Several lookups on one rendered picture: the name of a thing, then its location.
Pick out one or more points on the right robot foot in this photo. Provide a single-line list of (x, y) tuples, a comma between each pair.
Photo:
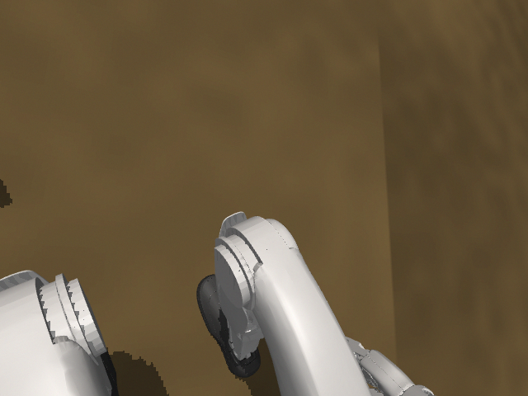
[(216, 322)]

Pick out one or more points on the left robot foot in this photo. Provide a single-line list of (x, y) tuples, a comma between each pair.
[(111, 372)]

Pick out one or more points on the right robot hand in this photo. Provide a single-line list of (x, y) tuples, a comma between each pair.
[(380, 372)]

